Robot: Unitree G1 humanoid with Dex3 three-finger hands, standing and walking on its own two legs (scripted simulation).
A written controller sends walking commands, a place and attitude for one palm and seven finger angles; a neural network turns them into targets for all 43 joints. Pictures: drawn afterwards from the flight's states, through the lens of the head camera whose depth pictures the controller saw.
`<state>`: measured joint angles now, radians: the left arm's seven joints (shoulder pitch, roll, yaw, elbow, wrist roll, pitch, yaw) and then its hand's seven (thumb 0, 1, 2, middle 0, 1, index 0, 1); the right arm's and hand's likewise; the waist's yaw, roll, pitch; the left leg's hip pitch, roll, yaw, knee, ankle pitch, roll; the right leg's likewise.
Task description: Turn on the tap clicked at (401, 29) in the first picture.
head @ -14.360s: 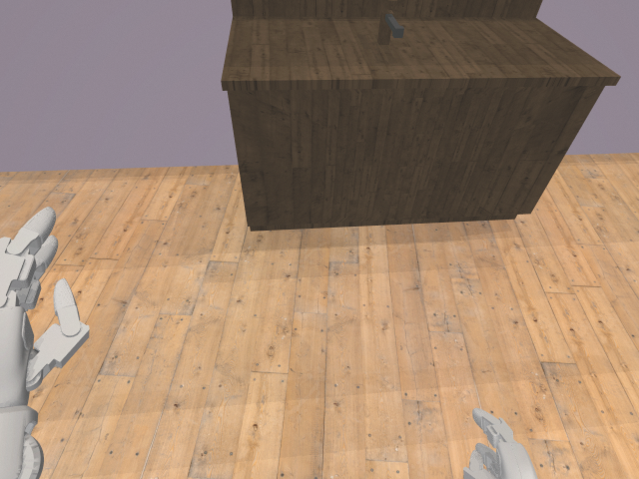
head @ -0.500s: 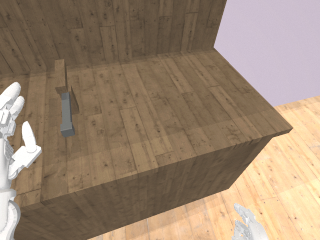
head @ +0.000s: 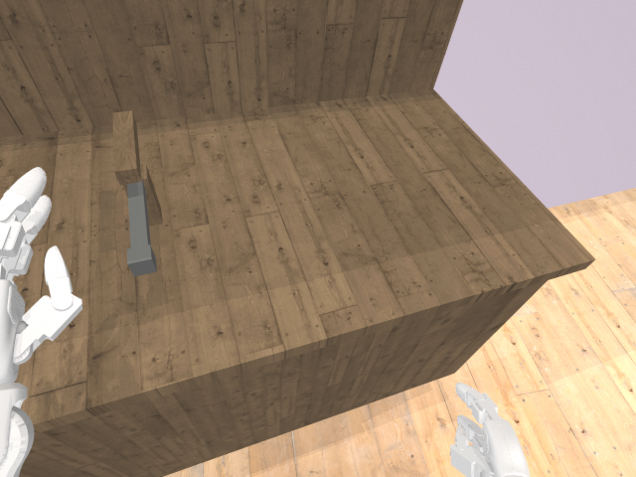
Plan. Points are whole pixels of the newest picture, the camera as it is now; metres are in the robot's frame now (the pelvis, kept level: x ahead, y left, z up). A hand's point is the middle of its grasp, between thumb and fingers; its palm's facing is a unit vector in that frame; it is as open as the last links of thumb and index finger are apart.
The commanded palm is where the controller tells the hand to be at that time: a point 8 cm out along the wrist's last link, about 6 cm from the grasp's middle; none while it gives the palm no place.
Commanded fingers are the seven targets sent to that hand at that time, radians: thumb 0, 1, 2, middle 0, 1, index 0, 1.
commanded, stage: come to a stop and stand still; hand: left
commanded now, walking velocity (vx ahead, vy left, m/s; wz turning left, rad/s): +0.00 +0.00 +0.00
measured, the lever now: (142, 260) +0.34 +0.27 +0.05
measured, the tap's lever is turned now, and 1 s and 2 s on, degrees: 0 0 0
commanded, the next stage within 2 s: look again from close up in 0.16 s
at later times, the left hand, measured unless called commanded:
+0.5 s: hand (74, 307) +0.21 +0.25 +0.16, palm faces +0.39 -0.86 -0.34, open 7.5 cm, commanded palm +0.16 +0.28 +0.18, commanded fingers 0.00 0.90 0.90 -0.20 -0.30 -0.20 -0.30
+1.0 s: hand (117, 295) +0.23 +0.22 +0.16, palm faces +0.36 -0.87 -0.33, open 7.5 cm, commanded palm +0.16 +0.25 +0.18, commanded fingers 0.00 0.90 0.90 -0.20 -0.30 -0.20 -0.30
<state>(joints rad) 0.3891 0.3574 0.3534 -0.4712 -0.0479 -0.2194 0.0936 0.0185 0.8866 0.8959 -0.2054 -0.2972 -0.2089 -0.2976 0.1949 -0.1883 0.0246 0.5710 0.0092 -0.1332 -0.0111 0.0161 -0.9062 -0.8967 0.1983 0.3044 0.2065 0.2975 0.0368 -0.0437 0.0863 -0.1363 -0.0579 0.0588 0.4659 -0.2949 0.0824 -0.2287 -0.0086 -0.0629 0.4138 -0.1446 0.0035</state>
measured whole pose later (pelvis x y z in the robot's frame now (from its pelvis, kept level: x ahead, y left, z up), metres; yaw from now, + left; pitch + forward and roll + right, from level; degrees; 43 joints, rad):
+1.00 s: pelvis +0.00 -0.03 +0.00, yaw +0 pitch -2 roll -1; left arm 0.39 0.37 0.36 -0.49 -0.07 -0.18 0.09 0.02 0.89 0.90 -0.20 -0.30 -0.21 -0.30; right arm 0.19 -0.17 0.01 0.56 0.01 -0.09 0.00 0.02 -0.91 -0.90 0.20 0.30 0.21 0.30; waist 0.02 -0.04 0.09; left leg -0.15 -0.03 0.05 0.47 -0.30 0.05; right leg -0.25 0.02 -0.07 0.43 -0.16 -0.03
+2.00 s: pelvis +0.02 +0.00 -0.01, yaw +2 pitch +2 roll +0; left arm 0.37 0.49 0.39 -0.46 -0.11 -0.25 0.11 0.02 0.88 0.90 -0.21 -0.30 -0.21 -0.30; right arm 0.22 -0.25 0.03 0.58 0.00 -0.16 0.07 0.02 -0.91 -0.90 0.20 0.30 0.21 0.30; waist 0.05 -0.08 0.08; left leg -0.22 -0.11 -0.02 0.52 -0.32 0.09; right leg -0.34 -0.05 -0.08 0.54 -0.23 0.01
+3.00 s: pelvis -0.02 -0.04 +0.00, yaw +3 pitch -1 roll +0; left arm 0.38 0.40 0.33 -0.40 -0.16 -0.22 0.10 0.02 0.89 0.90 -0.20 -0.30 -0.21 -0.30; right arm 0.24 -0.18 0.04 0.62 0.04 -0.17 0.03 0.02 -0.91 -0.90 0.20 0.30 0.21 0.30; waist 0.03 -0.05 0.01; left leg -0.23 -0.05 -0.05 0.49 -0.25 0.02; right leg -0.30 0.01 -0.11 0.44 -0.13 -0.04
